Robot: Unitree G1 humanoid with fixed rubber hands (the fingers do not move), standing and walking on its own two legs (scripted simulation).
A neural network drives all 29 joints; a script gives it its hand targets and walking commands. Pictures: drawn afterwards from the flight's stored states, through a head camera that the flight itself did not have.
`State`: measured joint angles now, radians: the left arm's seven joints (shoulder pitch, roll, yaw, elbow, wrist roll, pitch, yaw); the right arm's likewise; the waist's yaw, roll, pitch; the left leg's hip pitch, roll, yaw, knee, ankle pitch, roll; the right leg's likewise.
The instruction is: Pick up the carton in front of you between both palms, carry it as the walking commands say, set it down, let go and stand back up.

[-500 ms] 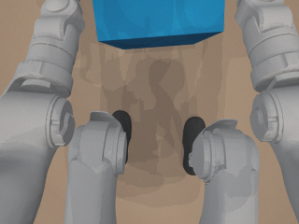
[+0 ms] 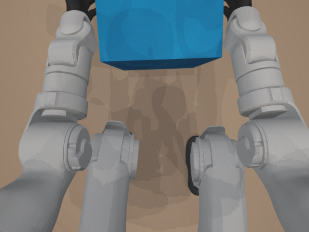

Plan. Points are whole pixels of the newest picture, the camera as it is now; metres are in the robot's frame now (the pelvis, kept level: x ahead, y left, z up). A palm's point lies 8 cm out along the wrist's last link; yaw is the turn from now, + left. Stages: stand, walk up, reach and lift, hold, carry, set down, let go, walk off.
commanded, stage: reach and lift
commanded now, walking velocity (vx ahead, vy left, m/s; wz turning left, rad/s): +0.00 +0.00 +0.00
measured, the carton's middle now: (158, 20) +0.55 +0.02 -0.21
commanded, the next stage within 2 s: none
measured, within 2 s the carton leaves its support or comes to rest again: neither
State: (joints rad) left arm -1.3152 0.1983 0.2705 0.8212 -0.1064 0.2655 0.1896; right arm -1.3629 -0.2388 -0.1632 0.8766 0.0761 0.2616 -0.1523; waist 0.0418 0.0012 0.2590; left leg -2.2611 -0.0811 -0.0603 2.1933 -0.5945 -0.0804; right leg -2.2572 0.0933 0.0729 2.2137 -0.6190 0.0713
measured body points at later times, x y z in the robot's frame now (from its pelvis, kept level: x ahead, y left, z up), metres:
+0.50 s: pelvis -0.02 +0.00 +0.12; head +0.25 +0.00 +0.48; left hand +0.50 +0.17 +0.05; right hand +0.51 -0.14 +0.05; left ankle +0.11 +0.14 -0.34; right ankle +0.10 -0.13 -0.34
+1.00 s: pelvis +0.03 +0.00 +0.25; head +0.20 +0.00 +0.67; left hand +0.46 +0.16 +0.21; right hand +0.46 -0.14 +0.21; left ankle +0.11 +0.14 -0.34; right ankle +0.10 -0.13 -0.34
